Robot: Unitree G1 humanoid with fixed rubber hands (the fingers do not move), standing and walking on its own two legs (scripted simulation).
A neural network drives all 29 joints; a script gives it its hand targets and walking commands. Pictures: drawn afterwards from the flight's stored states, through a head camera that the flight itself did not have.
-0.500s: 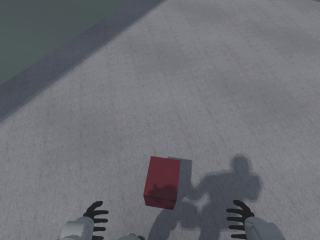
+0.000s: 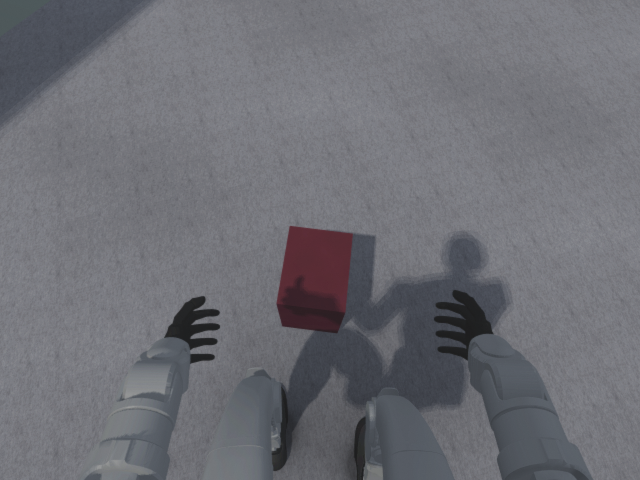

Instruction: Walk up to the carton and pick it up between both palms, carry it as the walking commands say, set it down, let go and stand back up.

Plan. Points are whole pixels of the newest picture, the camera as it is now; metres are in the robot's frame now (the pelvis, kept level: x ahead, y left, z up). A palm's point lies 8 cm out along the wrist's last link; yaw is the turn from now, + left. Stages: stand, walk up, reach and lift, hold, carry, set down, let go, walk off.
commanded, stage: reach and lift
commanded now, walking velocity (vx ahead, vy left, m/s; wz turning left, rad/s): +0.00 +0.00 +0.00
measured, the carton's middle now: (315, 283) +0.51 +0.02 -0.57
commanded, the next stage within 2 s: none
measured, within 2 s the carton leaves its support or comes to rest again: neither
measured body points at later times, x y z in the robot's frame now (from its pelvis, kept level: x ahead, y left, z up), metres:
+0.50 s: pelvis +0.00 +0.02 -0.02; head +0.24 +0.03 +0.36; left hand +0.43 +0.18 -0.14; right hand +0.42 -0.19 -0.13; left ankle +0.12 +0.11 -0.66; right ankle +0.04 -0.13 -0.66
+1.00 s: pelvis +0.01 +0.00 -0.04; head +0.31 +0.00 +0.29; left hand +0.53 +0.18 -0.16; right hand +0.51 -0.18 -0.15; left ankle +0.12 +0.11 -0.66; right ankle +0.04 -0.13 -0.66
